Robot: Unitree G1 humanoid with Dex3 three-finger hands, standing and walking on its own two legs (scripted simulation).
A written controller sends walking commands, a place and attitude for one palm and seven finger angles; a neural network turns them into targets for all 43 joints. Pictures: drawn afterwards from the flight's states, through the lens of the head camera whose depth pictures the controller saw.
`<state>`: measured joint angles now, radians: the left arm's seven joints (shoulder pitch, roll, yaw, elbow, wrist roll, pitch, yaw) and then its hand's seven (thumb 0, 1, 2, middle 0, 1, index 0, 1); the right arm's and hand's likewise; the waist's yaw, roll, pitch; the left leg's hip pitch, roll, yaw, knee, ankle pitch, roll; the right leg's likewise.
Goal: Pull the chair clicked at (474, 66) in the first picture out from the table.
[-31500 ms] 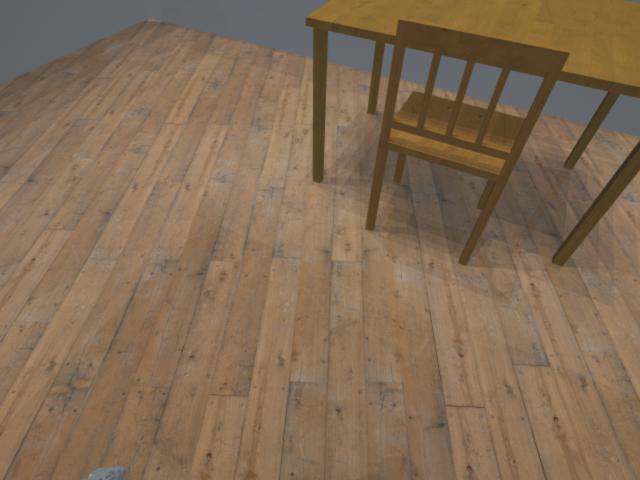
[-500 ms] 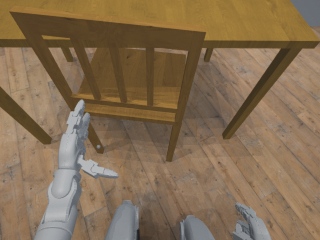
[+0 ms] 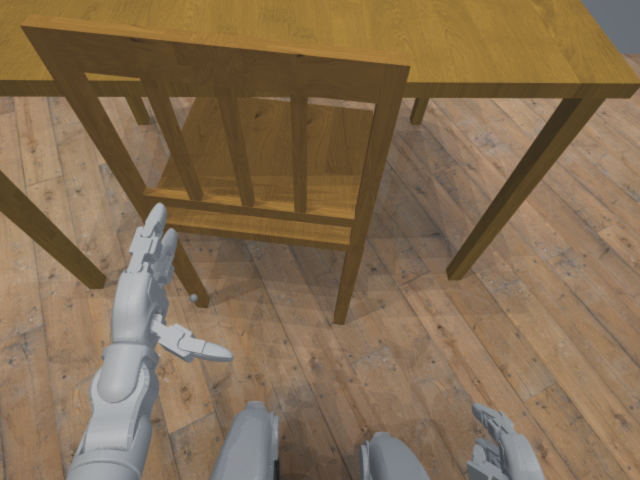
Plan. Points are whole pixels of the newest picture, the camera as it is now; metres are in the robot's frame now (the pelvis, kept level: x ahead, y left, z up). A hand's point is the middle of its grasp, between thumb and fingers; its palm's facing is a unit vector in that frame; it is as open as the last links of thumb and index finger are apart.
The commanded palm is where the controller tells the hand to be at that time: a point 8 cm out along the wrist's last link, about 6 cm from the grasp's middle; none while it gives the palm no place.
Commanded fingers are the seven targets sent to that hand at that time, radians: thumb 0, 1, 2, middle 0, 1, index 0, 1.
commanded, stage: push the fingers through the gap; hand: left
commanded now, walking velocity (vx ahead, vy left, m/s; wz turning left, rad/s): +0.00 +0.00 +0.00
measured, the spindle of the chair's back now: (238, 153) +0.56 +0.14 +0.02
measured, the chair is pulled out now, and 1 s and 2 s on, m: -0.08 -0.08 -0.08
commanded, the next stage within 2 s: hook a spindle and tug to test in 1.60 s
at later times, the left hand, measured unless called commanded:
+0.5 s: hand (202, 254) +0.38 +0.17 +0.02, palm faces +0.05 -1.00 -0.04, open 16.9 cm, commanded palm +0.36 +0.21 +0.02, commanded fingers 0.00 -0.50 0.30 -0.06 -0.08 -0.06 -0.08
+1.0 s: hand (208, 222) +0.43 +0.17 +0.02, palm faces +0.07 -1.00 -0.04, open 16.9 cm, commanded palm +0.41 +0.21 +0.02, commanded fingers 0.00 -0.50 0.30 -0.06 -0.08 -0.06 -0.08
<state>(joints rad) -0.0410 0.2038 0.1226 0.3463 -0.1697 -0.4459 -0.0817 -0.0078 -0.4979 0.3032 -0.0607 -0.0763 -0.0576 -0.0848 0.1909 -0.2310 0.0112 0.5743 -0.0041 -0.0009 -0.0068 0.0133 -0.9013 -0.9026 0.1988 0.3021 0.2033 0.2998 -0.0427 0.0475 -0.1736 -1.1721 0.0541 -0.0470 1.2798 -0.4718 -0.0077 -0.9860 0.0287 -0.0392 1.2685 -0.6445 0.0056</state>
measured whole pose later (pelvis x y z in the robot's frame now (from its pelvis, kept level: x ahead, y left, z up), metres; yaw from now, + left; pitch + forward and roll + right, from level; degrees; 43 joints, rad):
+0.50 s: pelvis +0.00 +0.00 +0.00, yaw -1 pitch +22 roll -4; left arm -0.29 0.23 0.19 0.55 -0.15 -0.43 -0.08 -0.01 -0.50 0.30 -0.06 -0.08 -0.06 -0.08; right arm 0.22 -0.23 0.01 0.61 -0.01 0.01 0.00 0.01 -0.90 -0.90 0.20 0.30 0.20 0.30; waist -0.07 0.05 -0.17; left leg -1.21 0.06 -0.04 1.28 -0.47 -0.01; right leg -1.03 0.03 -0.03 1.27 -0.64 0.01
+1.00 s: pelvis +0.00 +0.00 +0.00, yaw -1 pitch +24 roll -4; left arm -0.51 0.27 0.26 0.78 -0.11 -0.46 -0.06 -0.01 -0.50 0.30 -0.06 -0.08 -0.06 -0.08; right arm 0.24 -0.23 0.01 0.63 -0.03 0.04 0.01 0.01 -0.90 -0.90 0.20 0.30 0.20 0.30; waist -0.10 0.05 -0.17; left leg -1.24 0.06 -0.04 1.29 -0.47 0.00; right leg -1.06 0.04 -0.03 1.28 -0.63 0.01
